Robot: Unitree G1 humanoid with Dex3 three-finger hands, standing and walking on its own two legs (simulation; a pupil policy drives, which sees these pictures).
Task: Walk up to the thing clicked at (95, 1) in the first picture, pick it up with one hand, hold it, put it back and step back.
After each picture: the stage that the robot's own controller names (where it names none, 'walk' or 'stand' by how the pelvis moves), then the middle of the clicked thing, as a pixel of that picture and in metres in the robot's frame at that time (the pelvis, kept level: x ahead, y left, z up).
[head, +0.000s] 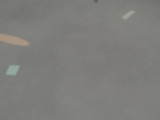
stand; out of the picture +2.39 -0.26 -0.72
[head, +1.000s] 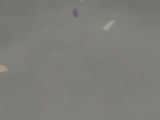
walk; (75, 12) +2.24 +0.17 -0.69
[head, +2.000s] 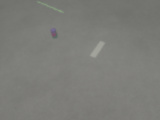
walk; (54, 33) +1.54 +0.44 -0.72
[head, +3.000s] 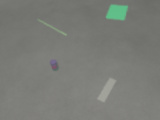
walk; (54, 65) +1.05 +0.38 -0.72
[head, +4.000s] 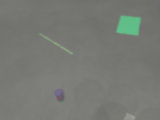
walk; (59, 95) +0.69 +0.29 -0.71
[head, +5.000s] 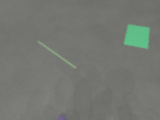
walk; out of the picture +0.44 +0.21 -0.71
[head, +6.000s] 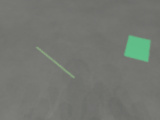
stand; out of the picture +0.36 +0.18 -0.71
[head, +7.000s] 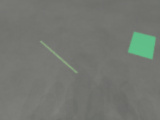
stand; out of the picture +0.38 +0.19 -0.72
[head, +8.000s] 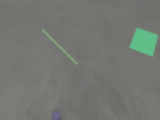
stand; (56, 117) +0.42 +0.16 -0.71
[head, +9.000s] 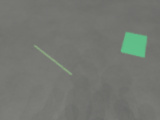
stand; out of the picture +0.39 +0.22 -0.72
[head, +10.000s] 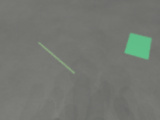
stand; out of the picture +0.41 +0.20 -0.73
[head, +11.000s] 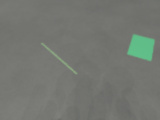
stand; out of the picture +0.41 +0.19 -0.73
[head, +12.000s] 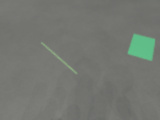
go down; out of the picture +0.40 +0.19 -0.73
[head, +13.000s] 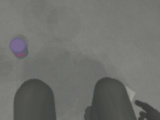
go down; (19, 49) +0.48 +0.24 -0.33
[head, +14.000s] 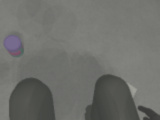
close in; (14, 47) +0.48 +0.25 -0.30
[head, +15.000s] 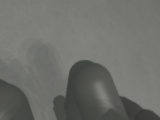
close in; out of the picture +0.45 +0.30 -0.22
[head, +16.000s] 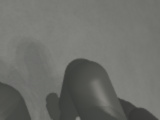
close; out of the picture +0.44 +0.30 -0.23
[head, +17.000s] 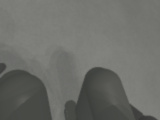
lift; out of the picture +0.36 +0.26 -0.18
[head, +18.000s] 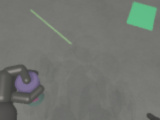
lift; (31, 89) +0.32 +0.18 +0.00
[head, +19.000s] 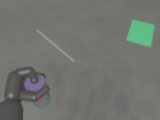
hold; (38, 91) +0.32 +0.16 -0.01
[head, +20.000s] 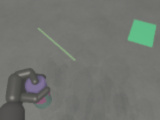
crouch; (39, 92) +0.32 +0.16 -0.02
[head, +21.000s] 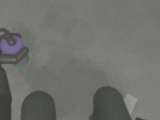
crouch; (16, 52) +0.44 +0.21 -0.10
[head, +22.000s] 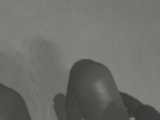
lower; out of the picture +0.42 +0.30 -0.23
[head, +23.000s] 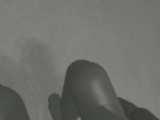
lower; out of the picture +0.42 +0.31 -0.23
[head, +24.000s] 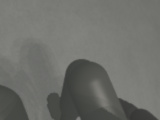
lower; out of the picture +0.42 +0.31 -0.23
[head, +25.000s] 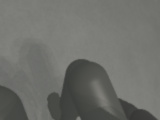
lower; out of the picture +0.42 +0.31 -0.23
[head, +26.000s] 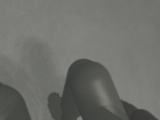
loosen; out of the picture +0.42 +0.30 -0.23
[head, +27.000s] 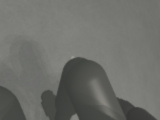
withdraw; out of the picture +0.41 +0.30 -0.23
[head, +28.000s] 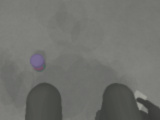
walk; (38, 63) +0.45 +0.22 -0.37
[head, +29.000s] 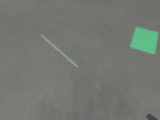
stand; out of the picture +0.37 +0.17 -0.66
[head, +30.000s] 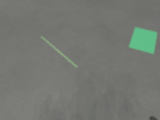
stand; out of the picture +0.39 +0.18 -0.66
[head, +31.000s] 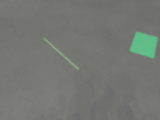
stand; out of the picture +0.40 +0.18 -0.70
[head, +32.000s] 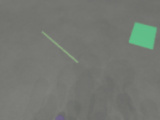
walk; out of the picture +0.40 +0.18 -0.72
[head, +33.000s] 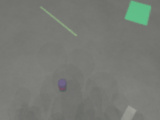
walk; (62, 85) +0.61 +0.14 -0.70
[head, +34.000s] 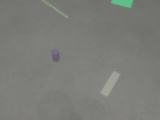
walk; (55, 55) +0.92 +0.25 -0.70
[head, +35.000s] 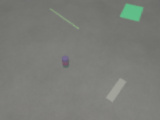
stand; (65, 61) +1.02 +0.18 -0.72
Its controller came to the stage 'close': yes
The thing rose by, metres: 0.69
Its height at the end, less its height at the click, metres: +0.00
